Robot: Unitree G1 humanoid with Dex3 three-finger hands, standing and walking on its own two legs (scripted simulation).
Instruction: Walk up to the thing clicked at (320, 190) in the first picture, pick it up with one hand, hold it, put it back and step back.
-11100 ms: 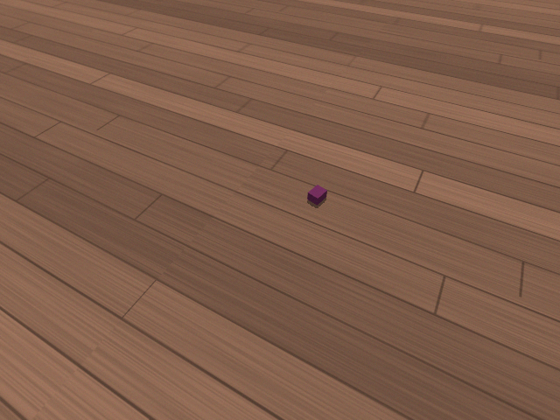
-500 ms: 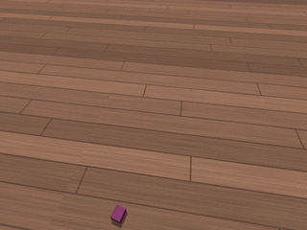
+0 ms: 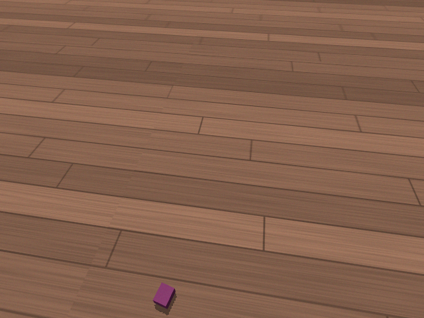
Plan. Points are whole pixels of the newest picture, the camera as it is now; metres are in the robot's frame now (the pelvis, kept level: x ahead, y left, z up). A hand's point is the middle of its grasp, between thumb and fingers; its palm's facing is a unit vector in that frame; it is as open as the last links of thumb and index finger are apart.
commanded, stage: rise first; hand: left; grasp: from above
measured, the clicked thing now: (164, 295) +0.37 +0.22 -0.76
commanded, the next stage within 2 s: none
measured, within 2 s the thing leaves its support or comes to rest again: neither
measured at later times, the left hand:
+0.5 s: hand out of the picture +0.14 +0.26 -0.19, palm faces -0.03 -0.90 -0.43, open 11.3 cm
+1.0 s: hand out of the picture +0.11 +0.28 -0.28, palm faces -0.09 -0.75 -0.66, open 12.2 cm
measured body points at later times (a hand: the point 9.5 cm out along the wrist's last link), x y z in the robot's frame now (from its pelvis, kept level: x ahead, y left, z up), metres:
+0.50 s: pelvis -0.02 +0.00 -0.03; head +0.05 +0.01 +0.41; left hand +0.14 +0.30 -0.16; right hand +0.08 -0.26 -0.15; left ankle -0.01 +0.12 -0.75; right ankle -0.02 -0.14 -0.75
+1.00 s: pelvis -0.04 +0.00 -0.11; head +0.07 +0.02 +0.32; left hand +0.12 +0.32 -0.24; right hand +0.14 -0.24 -0.22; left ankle -0.01 +0.12 -0.75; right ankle -0.02 -0.14 -0.75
